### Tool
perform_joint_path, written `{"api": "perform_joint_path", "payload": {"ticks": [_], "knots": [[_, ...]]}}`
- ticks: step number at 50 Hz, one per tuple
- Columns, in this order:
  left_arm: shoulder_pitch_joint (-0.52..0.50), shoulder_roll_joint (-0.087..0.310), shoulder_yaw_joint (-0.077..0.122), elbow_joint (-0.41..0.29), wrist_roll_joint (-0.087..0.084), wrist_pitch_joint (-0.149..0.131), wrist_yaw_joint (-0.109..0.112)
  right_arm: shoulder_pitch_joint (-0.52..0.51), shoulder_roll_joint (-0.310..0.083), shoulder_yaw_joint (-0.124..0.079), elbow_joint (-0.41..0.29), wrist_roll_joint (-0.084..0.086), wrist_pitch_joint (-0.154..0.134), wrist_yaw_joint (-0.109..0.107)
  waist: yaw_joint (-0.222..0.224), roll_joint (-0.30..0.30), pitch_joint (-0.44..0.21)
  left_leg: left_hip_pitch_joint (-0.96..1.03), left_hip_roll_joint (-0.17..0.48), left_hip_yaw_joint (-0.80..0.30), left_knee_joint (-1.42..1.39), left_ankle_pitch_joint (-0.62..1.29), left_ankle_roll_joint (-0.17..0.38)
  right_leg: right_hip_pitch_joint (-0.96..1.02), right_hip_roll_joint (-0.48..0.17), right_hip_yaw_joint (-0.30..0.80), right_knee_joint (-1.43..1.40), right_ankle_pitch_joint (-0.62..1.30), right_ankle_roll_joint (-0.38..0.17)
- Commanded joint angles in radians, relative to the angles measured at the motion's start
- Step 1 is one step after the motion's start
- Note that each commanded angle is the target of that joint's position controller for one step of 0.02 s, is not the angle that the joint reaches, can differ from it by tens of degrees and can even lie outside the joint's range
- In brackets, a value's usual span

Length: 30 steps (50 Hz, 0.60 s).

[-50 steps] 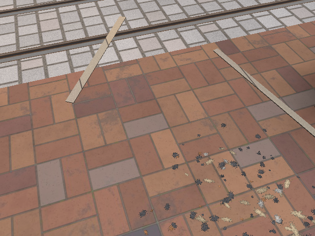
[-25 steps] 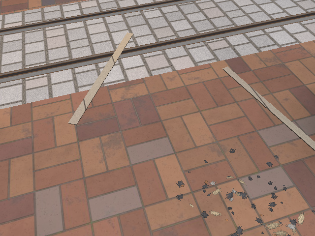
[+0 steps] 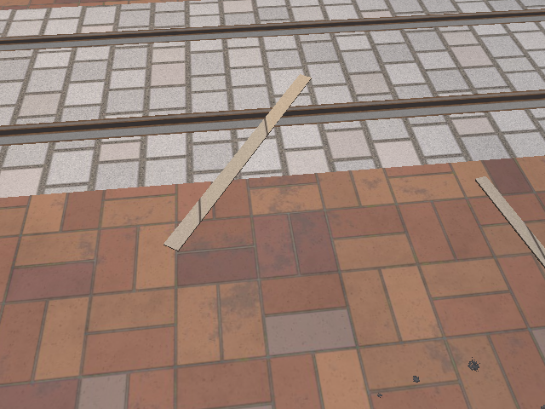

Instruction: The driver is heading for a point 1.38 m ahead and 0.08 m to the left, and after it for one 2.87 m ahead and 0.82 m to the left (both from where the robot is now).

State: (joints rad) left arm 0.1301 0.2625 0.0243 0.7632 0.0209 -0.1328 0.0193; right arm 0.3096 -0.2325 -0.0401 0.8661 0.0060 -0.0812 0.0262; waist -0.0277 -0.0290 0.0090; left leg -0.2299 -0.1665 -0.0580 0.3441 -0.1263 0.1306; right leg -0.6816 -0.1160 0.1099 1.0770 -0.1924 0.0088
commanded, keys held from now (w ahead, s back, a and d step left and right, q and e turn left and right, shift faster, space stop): w+q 0.18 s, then w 0.82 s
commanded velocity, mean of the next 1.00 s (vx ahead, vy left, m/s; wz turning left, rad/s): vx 0.50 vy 0.00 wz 0.23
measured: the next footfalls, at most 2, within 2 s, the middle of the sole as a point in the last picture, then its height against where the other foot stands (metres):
right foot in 0.24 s outside the picture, level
left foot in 0.74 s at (210, 407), level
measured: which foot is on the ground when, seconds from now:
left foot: down 0.00-0.26, up 0.28-0.72, down 0.74-1.00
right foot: up 0.00-0.22, down 0.24-0.74, up 0.76-1.00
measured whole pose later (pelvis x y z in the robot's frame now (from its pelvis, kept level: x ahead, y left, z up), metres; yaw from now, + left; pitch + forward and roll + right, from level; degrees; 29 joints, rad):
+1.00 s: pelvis +0.50 +0.07 +0.01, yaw +13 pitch +2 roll +1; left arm 0.19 0.30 0.05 0.77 0.00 -0.08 0.00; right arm 0.35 -0.26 -0.05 0.82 0.00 -0.09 0.03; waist -0.04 -0.05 -0.01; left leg -0.15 -0.07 0.03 0.28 -0.17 0.07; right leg -0.68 -0.12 0.04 0.97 -0.14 0.01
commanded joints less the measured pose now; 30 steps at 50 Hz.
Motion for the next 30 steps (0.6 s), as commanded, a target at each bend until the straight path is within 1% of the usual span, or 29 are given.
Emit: {"api": "perform_joint_path", "payload": {"ticks": [1,2,3,5,7,9,10,11,12,13,14,15,16,17,18,19,20,21,23,25,27,30], "knots": [[0.003,0.048,0.013,-0.064,0.01,0.012,0.016,-0.044,-0.16,-0.038,-0.093,0.009,-0.016,-0.025,0.027,0.061,0.014,-0.201,0.208,-0.194,-0.152,0.105,0.145,0.14,0.04,-0.066,-0.237,0.19,0.036],[-0.043,0.037,0.008,-0.08,0.004,0.012,0.016,-0.014,-0.164,-0.041,-0.09,0.016,-0.012,-0.029,0.003,0.074,0.007,-0.177,0.202,-0.198,-0.135,0.08,0.13,0.152,0.059,-0.065,-0.33,0.237,0.037],[-0.08,0.034,0.006,-0.092,-0.004,0.011,0.015,0.007,-0.168,-0.043,-0.088,0.02,-0.008,-0.031,-0.016,0.087,-0.001,-0.15,0.202,-0.21,-0.12,0.053,0.117,0.165,0.078,-0.064,-0.405,0.262,0.041],[-0.133,0.051,0.01,-0.115,-0.02,0.008,0.009,0.039,-0.172,-0.045,-0.086,0.024,-0.001,-0.031,-0.042,0.105,-0.019,-0.078,0.226,-0.263,-0.089,0.001,0.107,0.176,0.1,-0.053,-0.486,0.263,0.049],[-0.164,0.08,0.018,-0.136,-0.027,-0.003,-0.003,0.059,-0.162,-0.044,-0.087,0.027,0.007,-0.035,-0.05,0.109,-0.026,0.009,0.255,-0.336,-0.032,-0.049,0.103,0.175,0.108,-0.025,-0.556,0.222,0.039],[-0.155,0.108,0.031,-0.144,-0.03,-0.018,-0.015,0.054,-0.166,-0.045,-0.096,0.02,0.015,-0.04,-0.03,0.131,-0.032,0.065,0.277,-0.401,0.032,-0.04,0.093,0.221,0.12,-0.018,-0.607,0.134,0.014],[-0.106,0.117,0.037,-0.132,-0.03,-0.025,-0.019,0.04,-0.161,-0.043,-0.1,0.016,0.02,-0.042,-0.002,0.15,-0.045,0.08,0.277,-0.404,0.071,-0.009,0.082,0.28,0.12,-0.033,-0.637,0.118,-0.008],[-0.017,0.132,0.047,-0.107,-0.023,-0.03,-0.017,0.037,-0.133,-0.033,-0.105,0.011,0.021,-0.042,0.037,0.156,-0.086,0.072,0.244,-0.381,0.147,0.046,0.059,0.406,0.11,-0.046,-0.673,0.116,-0.041],[0.126,0.173,0.061,-0.086,-0.007,-0.035,-0.011,0.026,-0.078,-0.012,-0.117,0.001,0.015,-0.037,0.101,0.106,-0.194,-0.015,0.197,-0.307,0.362,0.043,0.023,0.634,-0.014,0.055,-0.651,0.105,-0.11],[0.278,0.26,0.088,-0.052,0.009,-0.023,-0.007,0.146,-0.027,0.006,-0.125,0.02,0.0,-0.03,0.093,-0.155,-0.333,-0.342,0.06,-0.146,0.67,-0.162,-0.057,1.009,-0.218,0.42,-0.672,-0.028,-0.283],[0.322,0.217,0.089,-0.025,-0.014,-0.012,-0.018,0.172,-0.083,0.001,-0.122,0.035,-0.009,-0.029,0.102,-0.27,-0.317,-0.539,0.083,-0.126,0.856,-0.441,-0.074,1.044,-0.316,0.696,-0.773,-0.246,-0.332],[0.275,0.135,0.068,-0.04,-0.025,-0.01,-0.018,0.086,-0.165,-0.018,-0.124,0.041,-0.009,-0.029,0.114,-0.137,-0.167,-0.61,0.131,-0.158,0.938,-0.367,-0.071,0.929,-0.279,0.607,-0.794,-0.326,-0.289],[0.216,0.112,0.058,-0.05,-0.025,-0.003,-0.019,0.009,-0.165,-0.019,-0.139,0.028,-0.006,-0.03,0.101,-0.046,-0.08,-0.602,0.165,-0.123,0.947,-0.283,-0.074,0.808,-0.232,0.466,-0.805,-0.238,-0.253],[0.173,0.097,0.05,-0.05,-0.024,0.002,-0.024,-0.034,-0.147,-0.018,-0.153,0.011,-0.006,-0.028,0.08,-0.012,-0.019,-0.584,0.191,-0.102,0.893,-0.224,-0.078,0.703,-0.183,0.369,-0.836,-0.128,-0.241],[0.147,0.081,0.043,-0.049,-0.018,0.002,-0.028,-0.044,-0.133,-0.02,-0.157,0.002,-0.005,-0.026,0.052,-0.02,0.004,-0.544,0.226,-0.085,0.84,-0.186,-0.079,0.632,-0.144,0.294,-0.861,-0.042,-0.224],[0.136,0.075,0.04,-0.044,-0.016,0.003,-0.034,-0.032,-0.114,-0.018,-0.156,0.002,-0.001,-0.024,0.035,-0.04,0.008,-0.496,0.241,-0.058,0.804,-0.168,-0.084,0.578,-0.112,0.236,-0.885,0.019,-0.217],[0.142,0.077,0.041,-0.035,-0.019,0.001,-0.038,-0.022,-0.094,-0.013,-0.152,0.002,0.001,-0.022,0.029,-0.055,-0.001,-0.47,0.244,-0.03,0.778,-0.149,-0.092,0.554,-0.093,0.189,-0.899,0.086,-0.223],[0.155,0.09,0.044,-0.026,-0.023,0.0,-0.04,-0.03,-0.083,-0.009,-0.158,-0.001,0.002,-0.021,0.029,-0.061,-0.003,-0.467,0.25,-0.015,0.738,-0.126,-0.1,0.544,-0.085,0.152,-0.911,0.145,-0.232],[0.182,0.121,0.052,-0.007,-0.026,0.001,-0.037,-0.09,-0.069,-0.001,-0.183,-0.005,-0.001,-0.022,0.041,-0.05,0.0,-0.479,0.262,0.001,0.622,-0.058,-0.113,0.547,-0.087,0.104,-0.927,0.24,-0.242],[0.206,0.136,0.055,0.007,-0.031,0.009,-0.032,-0.157,-0.054,0.007,-0.202,-0.005,-0.007,-0.019,0.062,-0.046,0.0,-0.453,0.261,0.016,0.481,0.041,-0.115,0.551,-0.074,0.052,-0.93,0.273,-0.228],[0.233,0.148,0.055,0.022,-0.038,0.017,-0.029,-0.22,-0.05,0.01,-0.216,0.0,-0.012,-0.013,0.083,-0.055,0.007,-0.4,0.242,0.036,0.358,0.124,-0.116,0.545,-0.059,0.01,-0.924,0.254,-0.21],[0.288,0.161,0.054,0.05,-0.045,0.028,-0.029,-0.307,-0.064,0.007,-0.246,0.012,-0.015,-0.002,0.111,-0.064,0.028,-0.36,0.221,0.047,0.266,0.151,-0.111,0.576,-0.088,0.017,-0.908,0.211,-0.203]]}}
